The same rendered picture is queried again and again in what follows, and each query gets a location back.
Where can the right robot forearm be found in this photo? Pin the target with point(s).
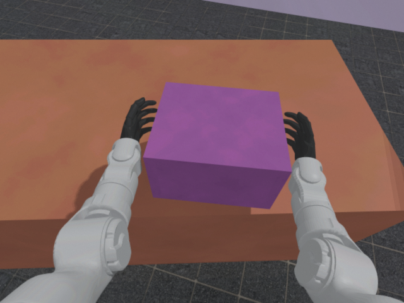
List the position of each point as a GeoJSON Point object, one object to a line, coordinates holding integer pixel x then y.
{"type": "Point", "coordinates": [312, 210]}

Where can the robot right upper arm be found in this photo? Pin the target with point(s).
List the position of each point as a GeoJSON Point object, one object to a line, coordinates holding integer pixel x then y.
{"type": "Point", "coordinates": [334, 273]}

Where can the robot right hand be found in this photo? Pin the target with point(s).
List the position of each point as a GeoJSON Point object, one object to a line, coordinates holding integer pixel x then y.
{"type": "Point", "coordinates": [304, 144]}

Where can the pedestal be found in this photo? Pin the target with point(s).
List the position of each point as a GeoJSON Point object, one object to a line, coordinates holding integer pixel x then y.
{"type": "Point", "coordinates": [63, 104]}

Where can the robot left hand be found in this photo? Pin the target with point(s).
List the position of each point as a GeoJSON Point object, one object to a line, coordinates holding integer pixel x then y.
{"type": "Point", "coordinates": [132, 127]}

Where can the left robot forearm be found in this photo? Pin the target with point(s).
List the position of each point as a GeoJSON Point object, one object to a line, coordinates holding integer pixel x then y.
{"type": "Point", "coordinates": [115, 191]}

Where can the robot left upper arm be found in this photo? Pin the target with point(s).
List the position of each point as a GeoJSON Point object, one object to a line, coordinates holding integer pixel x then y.
{"type": "Point", "coordinates": [88, 253]}

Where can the carton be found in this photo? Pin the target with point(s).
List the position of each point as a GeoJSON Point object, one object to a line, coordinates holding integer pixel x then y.
{"type": "Point", "coordinates": [219, 145]}

